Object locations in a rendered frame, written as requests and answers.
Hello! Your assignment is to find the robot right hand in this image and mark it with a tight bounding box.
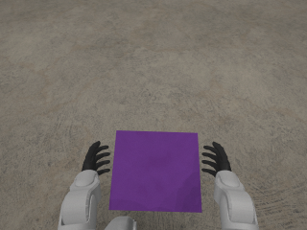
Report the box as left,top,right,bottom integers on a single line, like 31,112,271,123
201,141,232,177

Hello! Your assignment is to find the left robot thigh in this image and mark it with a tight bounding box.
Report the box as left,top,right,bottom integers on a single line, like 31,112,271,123
105,216,137,230

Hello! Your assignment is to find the robot right forearm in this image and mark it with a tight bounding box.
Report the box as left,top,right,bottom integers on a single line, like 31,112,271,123
213,170,260,230

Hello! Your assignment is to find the robot left hand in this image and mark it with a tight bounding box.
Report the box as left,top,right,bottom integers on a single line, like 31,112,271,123
82,141,110,175

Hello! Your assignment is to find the carton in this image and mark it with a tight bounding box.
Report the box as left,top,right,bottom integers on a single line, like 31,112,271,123
108,130,202,213

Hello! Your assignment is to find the robot left forearm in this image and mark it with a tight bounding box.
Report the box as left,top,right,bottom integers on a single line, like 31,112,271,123
58,170,102,230

